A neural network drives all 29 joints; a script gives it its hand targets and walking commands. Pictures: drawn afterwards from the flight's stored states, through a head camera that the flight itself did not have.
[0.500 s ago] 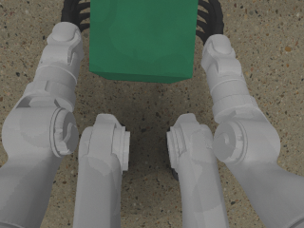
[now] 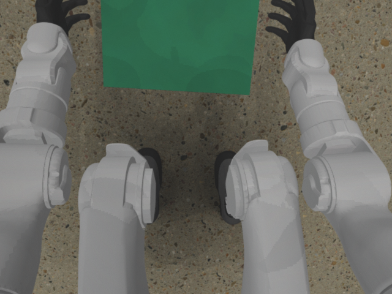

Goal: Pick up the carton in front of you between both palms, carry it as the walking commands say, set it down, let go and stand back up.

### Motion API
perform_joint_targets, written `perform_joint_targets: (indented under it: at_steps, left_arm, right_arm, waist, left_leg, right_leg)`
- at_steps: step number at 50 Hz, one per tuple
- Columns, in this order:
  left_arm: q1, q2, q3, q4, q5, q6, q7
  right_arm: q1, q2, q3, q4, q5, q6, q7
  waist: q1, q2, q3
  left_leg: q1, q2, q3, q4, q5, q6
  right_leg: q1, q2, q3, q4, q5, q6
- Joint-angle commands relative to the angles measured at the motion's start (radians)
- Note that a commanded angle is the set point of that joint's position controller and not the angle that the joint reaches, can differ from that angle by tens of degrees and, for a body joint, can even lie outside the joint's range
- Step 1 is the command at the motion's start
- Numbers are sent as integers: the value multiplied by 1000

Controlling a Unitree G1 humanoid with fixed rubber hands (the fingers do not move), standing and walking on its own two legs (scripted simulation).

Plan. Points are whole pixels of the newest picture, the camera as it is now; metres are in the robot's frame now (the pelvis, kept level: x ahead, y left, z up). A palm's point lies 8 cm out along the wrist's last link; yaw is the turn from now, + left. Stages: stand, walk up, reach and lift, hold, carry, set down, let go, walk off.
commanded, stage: set down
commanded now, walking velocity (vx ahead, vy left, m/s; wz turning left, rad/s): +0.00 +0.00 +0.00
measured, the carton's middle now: (179, 35) +0.50 +0.03 -0.24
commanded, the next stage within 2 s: let go in 1.04 s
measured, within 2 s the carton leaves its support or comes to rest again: neither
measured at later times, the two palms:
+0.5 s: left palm out of the picture +0.52 +0.22 -0.01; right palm out of the picture +0.50 -0.17 -0.01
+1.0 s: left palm out of the picture +0.51 +0.23 +0.14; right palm out of the picture +0.50 -0.17 +0.14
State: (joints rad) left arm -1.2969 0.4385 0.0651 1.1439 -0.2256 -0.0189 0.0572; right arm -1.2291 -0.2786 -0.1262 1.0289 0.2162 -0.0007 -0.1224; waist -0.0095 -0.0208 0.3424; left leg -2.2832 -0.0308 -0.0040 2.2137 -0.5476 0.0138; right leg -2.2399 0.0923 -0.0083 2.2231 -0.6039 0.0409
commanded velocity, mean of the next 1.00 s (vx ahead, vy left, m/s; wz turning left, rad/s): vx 0.00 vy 0.00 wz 0.00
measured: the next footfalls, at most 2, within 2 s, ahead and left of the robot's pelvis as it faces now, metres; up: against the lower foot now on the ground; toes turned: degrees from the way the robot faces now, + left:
none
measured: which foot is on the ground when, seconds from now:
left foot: down 0.00-1.00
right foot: down 0.00-1.00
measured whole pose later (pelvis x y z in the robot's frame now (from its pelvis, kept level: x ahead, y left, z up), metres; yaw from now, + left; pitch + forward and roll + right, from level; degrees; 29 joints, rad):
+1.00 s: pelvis +0.04 +0.00 +0.24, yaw +1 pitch +45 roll -2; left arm -0.96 0.30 0.26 0.85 -0.01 0.11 -0.05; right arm -0.87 -0.14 -0.28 0.72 0.03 0.11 -0.08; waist -0.02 0.00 -0.12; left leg -1.72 -0.05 -0.04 1.33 -0.40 0.01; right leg -1.68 0.06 0.03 1.33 -0.43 0.02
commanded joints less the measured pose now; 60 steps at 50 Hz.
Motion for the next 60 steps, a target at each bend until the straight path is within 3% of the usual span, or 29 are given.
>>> perform_joint_targets:
  at_steps: [1,8,15,22,32,53,60]
  left_arm:
    - [-234,118,-15,-169,-42,-13,1]
    - [-133,114,62,-361,40,68,0]
    - [-54,33,123,-291,117,95,-26]
    - [-32,23,139,-285,140,86,-44]
    - [16,34,159,-426,159,126,-64]
    - [172,-43,219,-371,243,91,-112]
    - [422,-87,208,-439,311,91,-85]
  right_arm:
    - [-191,-97,21,-178,37,-14,-13]
    - [-72,-75,-35,-384,-18,61,-46]
    - [-5,1,-106,-305,-105,89,-25]
    - [15,8,-126,-297,-132,77,-9]
    - [70,2,-126,-437,-134,113,2]
    - [228,58,-167,-388,-208,78,60]
    - [468,33,-137,-429,-277,69,95]
  waist:
    - [3,43,-1334]
    - [10,82,-1517]
    - [2,69,-1203]
    - [-2,71,-1287]
    - [0,87,-1470]
    - [-5,74,-1305]
    - [3,72,-1366]
  left_leg:
    - [733,20,-19,-153,393,-18]
    - [877,-5,27,-254,321,-15]
    - [710,-12,16,-394,226,-13]
    - [781,-16,14,-505,263,-25]
    - [1029,-31,25,-671,358,-32]
    - [1305,-22,-17,-1088,481,-34]
    - [1569,-17,-33,-1224,611,-38]
  right_leg:
    - [530,-41,-33,-168,369,13]
    - [617,-11,-71,-281,294,1]
    - [485,-7,-55,-418,207,-1]
    - [536,-6,-57,-522,246,6]
    - [701,3,-72,-696,307,11]
    - [975,-19,-30,-1116,429,19]
    - [1157,-23,-26,-1249,505,10]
